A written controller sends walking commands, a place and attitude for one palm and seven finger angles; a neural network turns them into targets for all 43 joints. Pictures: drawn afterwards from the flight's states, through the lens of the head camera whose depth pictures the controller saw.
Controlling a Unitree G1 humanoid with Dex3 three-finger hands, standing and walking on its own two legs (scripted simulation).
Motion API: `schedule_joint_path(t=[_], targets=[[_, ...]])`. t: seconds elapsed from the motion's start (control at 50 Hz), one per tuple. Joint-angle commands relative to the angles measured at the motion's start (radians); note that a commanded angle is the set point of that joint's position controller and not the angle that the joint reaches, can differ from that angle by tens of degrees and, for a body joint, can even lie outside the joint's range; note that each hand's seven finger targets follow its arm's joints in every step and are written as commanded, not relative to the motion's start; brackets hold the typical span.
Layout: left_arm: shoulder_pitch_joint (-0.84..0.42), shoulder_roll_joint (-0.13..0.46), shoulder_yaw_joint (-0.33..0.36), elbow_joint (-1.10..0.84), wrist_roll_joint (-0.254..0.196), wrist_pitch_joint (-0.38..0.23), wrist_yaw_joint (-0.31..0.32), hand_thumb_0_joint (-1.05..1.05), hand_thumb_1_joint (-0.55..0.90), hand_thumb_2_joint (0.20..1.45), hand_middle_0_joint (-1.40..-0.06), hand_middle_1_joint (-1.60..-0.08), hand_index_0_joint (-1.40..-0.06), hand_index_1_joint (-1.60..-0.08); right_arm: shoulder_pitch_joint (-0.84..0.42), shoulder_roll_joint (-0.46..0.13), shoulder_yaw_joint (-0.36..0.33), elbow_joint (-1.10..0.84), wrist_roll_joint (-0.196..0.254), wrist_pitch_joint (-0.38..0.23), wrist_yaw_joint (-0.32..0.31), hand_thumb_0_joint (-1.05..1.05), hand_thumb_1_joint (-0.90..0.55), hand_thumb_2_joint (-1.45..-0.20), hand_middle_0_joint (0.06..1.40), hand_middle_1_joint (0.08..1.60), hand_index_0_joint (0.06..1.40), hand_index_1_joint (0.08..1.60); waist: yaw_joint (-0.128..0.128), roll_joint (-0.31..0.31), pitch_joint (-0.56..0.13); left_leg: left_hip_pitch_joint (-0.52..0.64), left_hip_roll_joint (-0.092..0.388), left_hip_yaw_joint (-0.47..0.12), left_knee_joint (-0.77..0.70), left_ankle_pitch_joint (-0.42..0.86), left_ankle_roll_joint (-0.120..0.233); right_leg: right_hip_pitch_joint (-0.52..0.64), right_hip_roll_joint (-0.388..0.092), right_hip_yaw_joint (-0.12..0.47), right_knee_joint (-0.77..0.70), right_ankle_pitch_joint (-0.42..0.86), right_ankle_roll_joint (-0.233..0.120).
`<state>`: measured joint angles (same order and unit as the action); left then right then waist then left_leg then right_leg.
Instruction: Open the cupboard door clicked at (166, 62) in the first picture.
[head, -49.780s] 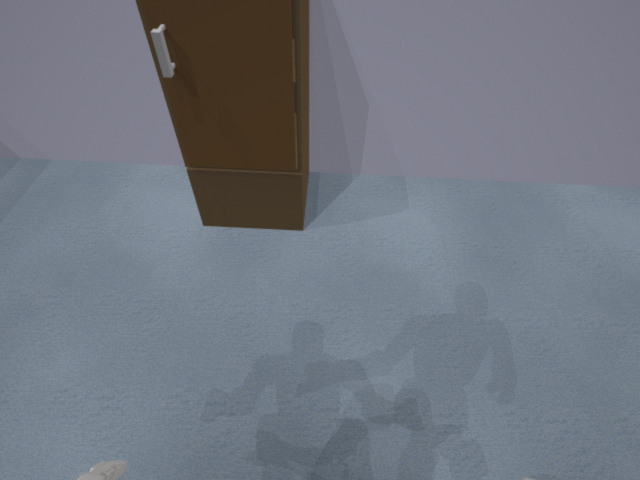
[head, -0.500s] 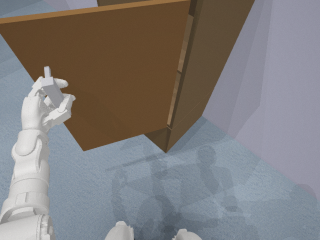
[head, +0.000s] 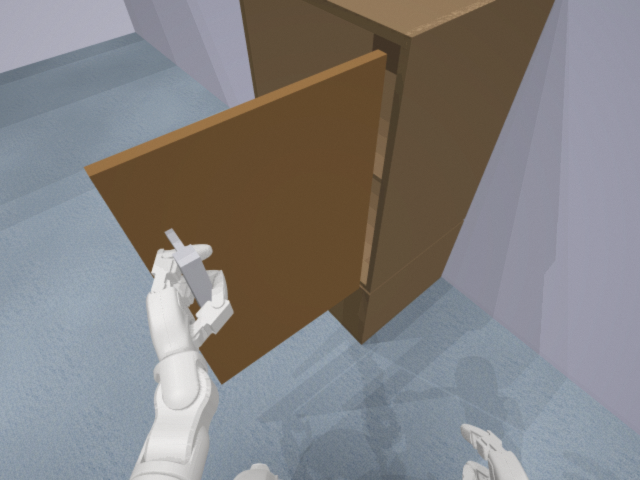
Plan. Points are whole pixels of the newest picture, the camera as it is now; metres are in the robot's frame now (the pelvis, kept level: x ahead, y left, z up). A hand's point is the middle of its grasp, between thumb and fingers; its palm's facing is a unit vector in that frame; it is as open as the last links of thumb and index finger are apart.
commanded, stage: pull the door open along its arc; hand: left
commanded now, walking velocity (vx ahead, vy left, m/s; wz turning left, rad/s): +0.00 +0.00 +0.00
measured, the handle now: (192, 272) +0.36 +0.18 +0.06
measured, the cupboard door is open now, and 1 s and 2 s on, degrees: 88 92 95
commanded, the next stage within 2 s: open thumb and fingers to let go in 0.04 s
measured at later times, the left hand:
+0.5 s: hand (235, 308) +0.31 +0.12 +0.06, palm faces +0.37 -0.93 +0.02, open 9.3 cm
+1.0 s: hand (233, 313) +0.31 +0.12 +0.05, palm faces +0.31 -0.95 +0.02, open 14.7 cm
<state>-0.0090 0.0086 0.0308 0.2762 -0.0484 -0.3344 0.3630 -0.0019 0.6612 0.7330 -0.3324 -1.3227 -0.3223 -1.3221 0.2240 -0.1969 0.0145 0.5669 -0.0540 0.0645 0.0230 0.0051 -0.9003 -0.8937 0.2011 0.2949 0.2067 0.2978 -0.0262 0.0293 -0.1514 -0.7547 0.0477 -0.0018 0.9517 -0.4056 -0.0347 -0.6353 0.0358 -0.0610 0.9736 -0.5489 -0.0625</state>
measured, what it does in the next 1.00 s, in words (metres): stands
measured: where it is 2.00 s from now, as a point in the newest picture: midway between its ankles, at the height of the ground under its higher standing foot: outside the picture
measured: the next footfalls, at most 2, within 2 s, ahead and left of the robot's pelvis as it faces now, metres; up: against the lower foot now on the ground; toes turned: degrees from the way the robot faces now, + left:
none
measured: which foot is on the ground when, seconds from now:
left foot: down 0.00-1.00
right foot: down 0.00-1.00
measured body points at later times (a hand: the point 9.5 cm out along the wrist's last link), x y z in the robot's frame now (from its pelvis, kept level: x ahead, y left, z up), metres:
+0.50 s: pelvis -0.01 -0.01 +0.00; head +0.03 -0.03 +0.45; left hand +0.29 +0.16 +0.06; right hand +0.14 -0.24 -0.12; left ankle +0.03 +0.14 -0.68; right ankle -0.04 -0.08 -0.68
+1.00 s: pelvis -0.02 +0.02 +0.00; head +0.02 +0.02 +0.44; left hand +0.28 +0.17 +0.06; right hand +0.14 -0.20 -0.11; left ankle +0.03 +0.15 -0.68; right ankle -0.04 -0.08 -0.68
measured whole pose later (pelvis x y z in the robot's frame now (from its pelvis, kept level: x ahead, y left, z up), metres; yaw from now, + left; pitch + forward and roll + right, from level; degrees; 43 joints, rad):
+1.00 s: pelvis -0.02 +0.02 +0.00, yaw +0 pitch +11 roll -1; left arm -0.04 -0.03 -0.11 0.31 0.02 -0.36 0.46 -0.01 -0.49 0.30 -0.35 -0.72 -0.35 -0.69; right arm 0.20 -0.19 0.00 0.60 -0.06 0.06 0.02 0.01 -0.90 -0.89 0.20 0.29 0.21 0.30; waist -0.02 0.03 -0.14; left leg -0.79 0.03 0.00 0.99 -0.40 -0.01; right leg -0.66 0.02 -0.06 0.99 -0.53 -0.04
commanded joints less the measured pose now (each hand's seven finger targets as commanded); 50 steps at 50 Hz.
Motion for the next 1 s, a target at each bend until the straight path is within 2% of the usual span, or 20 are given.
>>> schedule_joint_path(t=[0.0,0.08,0.12,0.18,0.2,0.28,0.36,0.4,0.48,0.52,0.56,0.58,0.6,0.7,0.76,0.8,0.84,0.92,0.94,0.98], targets=[[-0.117,0.041,-0.015,-0.248,0.014,-0.088,0.024,0.0,0.9,0.9,-0.4,-1.35,-0.4,-1.35,-0.041,-0.104,-0.052,-0.132,0.002,-0.059,-0.014,0.0,-0.9,-0.9,0.2,0.3,0.2,0.3,0.006,-0.101,-0.205,0.153,-0.054,0.007,-0.05,0.203,0.052,0.119,-0.058,0.11,-0.191,0.577,0.086],[-0.086,-0.042,-0.112,-0.288,0.035,-0.09,0.047,0.0,0.9,0.9,-0.4,-1.35,-0.4,-1.35,-0.04,-0.101,-0.059,-0.132,-0.002,-0.077,-0.005,0.0,-0.9,-0.9,0.2,0.3,0.2,0.3,0.0,-0.101,-0.23,0.159,-0.058,0.002,-0.044,0.208,0.05,0.124,-0.072,0.113,-0.18,0.624,0.091],[-0.243,0.034,-0.066,-0.256,0.056,-0.101,0.066,0.0,0.9,0.9,-0.4,-1.35,-0.4,-1.35,-0.041,-0.112,-0.061,-0.101,-0.005,-0.075,-0.016,0.0,-0.9,-0.9,0.2,0.3,0.2,0.3,-0.034,-0.139,-0.193,0.123,-0.054,-0.007,-0.026,0.169,0.052,0.084,-0.084,0.139,-0.196,0.564,0.097],[-0.239,0.034,-0.053,-0.217,0.068,-0.118,0.066,0.0,0.69,0.81,-0.385,-1.327,-0.385,-1.327,-0.047,-0.103,-0.063,-0.089,-0.007,-0.075,-0.024,0.0,-0.9,-0.9,0.2,0.3,0.2,0.3,-0.011,-0.117,-0.222,0.112,-0.059,-0.007,-0.026,0.156,0.052,0.095,-0.088,0.153,-0.196,0.517,0.091],[-0.253,0.03,-0.062,-0.212,0.068,-0.121,0.06,0.0,0.62,0.78,-0.38,-1.32,-0.38,-1.32,-0.045,-0.104,-0.063,-0.088,-0.005,-0.076,-0.026,0.0,-0.9,-0.9,0.2,0.3,0.2,0.3,-0.018,-0.13,-0.221,0.115,-0.058,-0.007,-0.023,0.16,0.055,0.092,-0.088,0.158,-0.2,0.527,0.094],[-0.237,0.017,-0.051,-0.183,0.028,-0.124,0.037,0.0,0.34,0.66,-0.36,-1.29,-0.36,-1.29,-0.053,-0.104,-0.063,-0.083,0.002,-0.077,-0.028,0.0,-0.9,-0.9,0.2,0.3,0.2,0.3,0.001,-0.108,-0.236,0.133,-0.06,-0.004,-0.036,0.169,0.051,0.107,-0.084,0.143,-0.201,0.528,0.089],[-0.266,0.015,-0.05,-0.162,0.02,-0.122,0.036,0.0,0.06,0.54,-0.34,-1.26,-0.34,-1.26,-0.058,-0.104,-0.06,-0.082,0.002,-0.076,-0.029,0.0,-0.9,-0.9,0.2,0.3,0.2,0.3,-0.002,-0.11,-0.232,0.131,-0.06,-0.004,-0.039,0.165,0.052,0.105,-0.086,0.145,-0.205,0.529,0.094],[-0.258,0.031,-0.028,-0.152,0.021,-0.124,0.041,0.0,-0.08,0.48,-0.33,-1.245,-0.33,-1.245,-0.05,-0.107,-0.06,-0.082,0.0,-0.075,-0.028,0.0,-0.9,-0.9,0.2,0.3,0.2,0.3,0.003,-0.146,-0.23,0.128,-0.059,-0.008,-0.041,0.171,0.053,0.109,-0.082,0.139,-0.204,0.533,0.095],[-0.267,0.005,-0.054,-0.161,0.036,-0.133,0.049,0.0,-0.36,0.36,-0.31,-1.215,-0.31,-1.215,-0.058,-0.102,-0.063,-0.088,-0.001,-0.073,-0.022,0.0,-0.9,-0.9,0.2,0.3,0.2,0.3,0.006,-0.095,-0.244,0.163,-0.057,-0.001,-0.044,0.188,0.054,0.077,-0.067,0.105,-0.18,0.516,0.081],[-0.262,-0.001,-0.059,-0.138,0.039,-0.127,0.057,0.0,-0.5,0.3,-0.3,-1.2,-0.3,-1.2,-0.06,-0.104,-0.06,-0.09,-0.002,-0.07,-0.02,0.0,-0.9,-0.9,0.2,0.3,0.2,0.3,0.002,-0.108,-0.224,0.155,-0.057,-0.002,-0.047,0.178,0.055,0.068,-0.065,0.099,-0.185,0.494,0.079],[-0.276,0.011,-0.05,-0.141,0.045,-0.128,0.066,0.0,-0.5,0.3,-0.3,-1.2,-0.3,-1.2,-0.062,-0.103,-0.06,-0.092,-0.002,-0.067,-0.021,0.0,-0.9,-0.9,0.2,0.3,0.2,0.3,0.004,-0.115,-0.224,0.156,-0.055,-0.004,-0.049,0.171,0.055,0.061,-0.06,0.097,-0.186,0.464,0.076],[-0.283,-0.008,-0.067,-0.16,0.048,-0.13,0.069,0.0,-0.5,0.3,-0.292,-1.15,-0.292,-1.15,-0.063,-0.101,-0.06,-0.095,-0.004,-0.067,-0.02,0.0,-0.9,-0.9,0.2,0.3,0.2,0.3,0.005,-0.089,-0.241,0.166,-0.056,-0.001,-0.049,0.179,0.055,0.061,-0.058,0.091,-0.178,0.462,0.072],[-0.261,0.004,-0.054,-0.15,0.054,-0.126,0.075,0.0,-0.5,0.3,-0.283,-1.1,-0.283,-1.1,-0.053,-0.104,-0.061,-0.097,-0.004,-0.066,-0.019,0.0,-0.9,-0.9,0.2,0.3,0.2,0.3,0.008,-0.113,-0.237,0.169,-0.053,-0.003,-0.052,0.189,0.056,0.061,-0.05,0.08,-0.175,0.459,0.069],[-0.249,0.005,-0.05,-0.154,0.061,-0.113,0.092,0.0,-0.5,0.3,-0.242,-0.85,-0.242,-0.85,-0.06,-0.102,-0.059,-0.1,-0.004,-0.056,-0.019,0.0,-0.9,-0.9,0.2,0.3,0.2,0.3,0.016,-0.09,-0.233,0.176,-0.051,-0.003,-0.057,0.196,0.053,0.05,-0.039,0.066,-0.17,0.424,0.057],[-0.25,-0.028,-0.079,-0.17,0.06,-0.104,0.102,0.0,-0.5,0.3,-0.217,-0.7,-0.217,-0.7,-0.07,-0.098,-0.058,-0.108,-0.004,-0.054,-0.015,0.0,-0.9,-0.9,0.2,0.3,0.2,0.3,0.014,-0.075,-0.234,0.189,-0.049,-0.002,-0.059,0.204,0.052,0.041,-0.033,0.051,-0.163,0.415,0.051],[-0.231,-0.005,-0.059,-0.173,0.07,-0.099,0.114,0.0,-0.5,0.3,-0.2,-0.6,-0.2,-0.6,-0.067,-0.1,-0.057,-0.111,-0.005,-0.049,-0.016,0.0,-0.9,-0.9,0.2,0.3,0.2,0.3,0.024,-0.079,-0.239,0.185,-0.047,-0.005,-0.061,0.212,0.051,0.045,-0.029,0.051,-0.158,0.41,0.048],[-0.265,-0.045,-0.097,-0.18,0.071,-0.091,0.123,0.0,-0.5,0.3,-0.183,-0.5,-0.183,-0.5,-0.078,-0.096,-0.056,-0.112,-0.005,-0.047,-0.014,0.0,-0.9,-0.9,0.2,0.3,0.2,0.3,0.011,-0.05,-0.229,0.193,-0.048,-0.005,-0.062,0.199,0.05,0.023,-0.026,0.04,-0.157,0.377,0.045],[-0.238,-0.052,-0.091,-0.18,0.067,-0.083,0.142,0.0,-0.5,0.3,-0.15,-0.3,-0.15,-0.3,-0.088,-0.096,-0.055,-0.116,-0.005,-0.046,-0.013,0.0,-0.9,-0.9,0.2,0.3,0.2,0.3,0.023,-0.049,-0.227,0.195,-0.045,-0.01,-0.068,0.193,0.046,0.018,-0.02,0.032,-0.155,0.345,0.039],[-0.277,-0.067,-0.11,-0.197,0.067,-0.083,0.147,0.0,-0.5,0.3,-0.15,-0.3,-0.15,-0.3,-0.089,-0.096,-0.055,-0.115,-0.004,-0.048,-0.011,0.0,-0.9,-0.9,0.2,0.3,0.2,0.3,0.011,-0.042,-0.237,0.205,-0.043,-0.013,-0.068,0.189,0.045,0.007,-0.018,0.026,-0.15,0.33,0.039],[-0.269,-0.087,-0.125,-0.182,0.07,-0.074,0.159,0.0,-0.5,0.3,-0.15,-0.3,-0.15,-0.3,-0.091,-0.096,-0.055,-0.116,-0.003,-0.05,-0.009,0.0,-0.9,-0.9,0.2,0.3,0.2,0.3,0.014,-0.044,-0.222,0.206,-0.041,-0.02,-0.076,0.17,0.043,-0.007,-0.013,0.017,-0.151,0.295,0.036]])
